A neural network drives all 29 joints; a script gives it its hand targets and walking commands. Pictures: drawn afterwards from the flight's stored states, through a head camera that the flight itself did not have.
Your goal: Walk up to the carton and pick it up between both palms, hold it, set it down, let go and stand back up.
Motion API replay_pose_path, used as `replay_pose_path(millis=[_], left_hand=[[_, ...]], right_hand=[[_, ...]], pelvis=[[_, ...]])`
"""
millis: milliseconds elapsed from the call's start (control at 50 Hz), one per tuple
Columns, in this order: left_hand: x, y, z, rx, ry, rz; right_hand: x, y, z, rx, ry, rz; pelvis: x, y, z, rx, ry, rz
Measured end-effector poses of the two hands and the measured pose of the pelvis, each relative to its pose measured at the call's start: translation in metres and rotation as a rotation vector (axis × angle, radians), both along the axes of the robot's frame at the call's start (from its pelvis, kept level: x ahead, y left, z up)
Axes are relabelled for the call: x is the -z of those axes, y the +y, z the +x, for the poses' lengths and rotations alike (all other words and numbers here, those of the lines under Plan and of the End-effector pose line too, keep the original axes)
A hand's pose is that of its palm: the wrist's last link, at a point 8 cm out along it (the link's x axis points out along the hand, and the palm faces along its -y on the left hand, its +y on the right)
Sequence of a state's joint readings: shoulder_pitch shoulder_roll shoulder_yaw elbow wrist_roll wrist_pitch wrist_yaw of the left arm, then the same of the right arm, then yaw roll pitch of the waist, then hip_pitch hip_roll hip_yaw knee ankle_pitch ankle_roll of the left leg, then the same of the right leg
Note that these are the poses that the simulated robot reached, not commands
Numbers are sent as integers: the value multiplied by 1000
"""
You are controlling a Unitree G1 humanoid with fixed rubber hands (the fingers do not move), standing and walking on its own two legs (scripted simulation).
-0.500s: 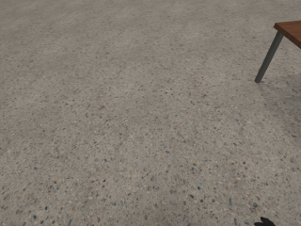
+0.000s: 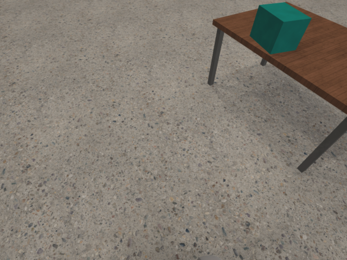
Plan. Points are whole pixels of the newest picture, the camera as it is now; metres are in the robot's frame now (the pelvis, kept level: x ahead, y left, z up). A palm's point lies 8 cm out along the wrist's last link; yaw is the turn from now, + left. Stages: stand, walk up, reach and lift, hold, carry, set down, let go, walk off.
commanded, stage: walk up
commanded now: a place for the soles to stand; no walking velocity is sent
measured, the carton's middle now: (277, 27) +1.34 -0.62 -0.09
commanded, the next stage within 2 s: none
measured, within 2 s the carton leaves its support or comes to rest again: neither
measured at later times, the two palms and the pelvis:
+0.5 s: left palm (111, 145) +0.47 +0.22 -0.10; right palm (288, 237) +0.20 -0.29 -0.13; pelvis +0.24 +0.00 -0.01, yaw -21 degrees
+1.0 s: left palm (113, 100) +0.69 +0.25 -0.10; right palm (275, 192) +0.32 -0.29 -0.12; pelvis +0.45 +0.01 -0.02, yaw -35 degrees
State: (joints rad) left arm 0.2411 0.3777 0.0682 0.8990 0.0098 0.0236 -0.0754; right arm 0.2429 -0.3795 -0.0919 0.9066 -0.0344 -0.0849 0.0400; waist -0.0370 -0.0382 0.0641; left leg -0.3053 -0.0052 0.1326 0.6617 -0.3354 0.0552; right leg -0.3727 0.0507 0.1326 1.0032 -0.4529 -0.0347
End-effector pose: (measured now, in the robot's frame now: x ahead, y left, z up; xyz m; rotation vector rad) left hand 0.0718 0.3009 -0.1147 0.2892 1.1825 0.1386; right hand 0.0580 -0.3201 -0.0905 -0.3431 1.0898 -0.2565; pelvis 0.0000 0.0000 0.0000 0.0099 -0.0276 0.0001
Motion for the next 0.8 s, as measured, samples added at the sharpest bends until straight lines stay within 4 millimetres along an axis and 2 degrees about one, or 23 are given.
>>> replay_pose_path(millis=[100, 160, 260, 340, 400, 440, 560, 640, 680, 720, 800], left_hand=[[-17, 1, 116, 160, -82, 7], [-26, -5, 185, 233, -136, 8], [-30, -40, 291, 365, -200, -3], [-23, -82, 361, 462, -228, -18], [-20, -101, 392, 478, -270, -32], [-19, -100, 400, 452, -274, -26], [-12, -63, 397, 394, -126, 35], [-1, -30, 412, 390, -69, 53], [8, -12, 430, 397, -55, 64], [16, 0, 452, 412, -41, 87], [16, 6, 501, 453, -41, 109]], right_hand=[[-22, -2, -25, 164, 37, -42], [-23, 0, -32, 235, 65, -52], [-4, 7, -26, 330, 121, -22], [26, 12, -3, 393, 156, 23], [44, 22, 36, 391, 164, 86], [47, 27, 72, 359, 139, 120], [28, 21, 205, 274, -89, 113], [17, 18, 272, 233, -169, 55], [15, 19, 295, 232, -196, 20], [15, 23, 305, 252, -210, -8], [16, 33, 299, 354, -165, 5]], pelvis=[[-13, 7, 47, 80, 4, 0], [-13, 9, 74, 132, 1, 10], [-2, 7, 122, 225, -4, 35], [14, 2, 164, 279, -6, -6], [19, -2, 190, 293, -14, -40], [18, -3, 207, 317, -26, -34], [7, 5, 268, 387, -37, -66], [14, 22, 310, 416, -37, -70], [22, 31, 333, 442, -41, -50], [29, 37, 353, 472, -43, -13], [28, 37, 386, 502, -32, -5]])
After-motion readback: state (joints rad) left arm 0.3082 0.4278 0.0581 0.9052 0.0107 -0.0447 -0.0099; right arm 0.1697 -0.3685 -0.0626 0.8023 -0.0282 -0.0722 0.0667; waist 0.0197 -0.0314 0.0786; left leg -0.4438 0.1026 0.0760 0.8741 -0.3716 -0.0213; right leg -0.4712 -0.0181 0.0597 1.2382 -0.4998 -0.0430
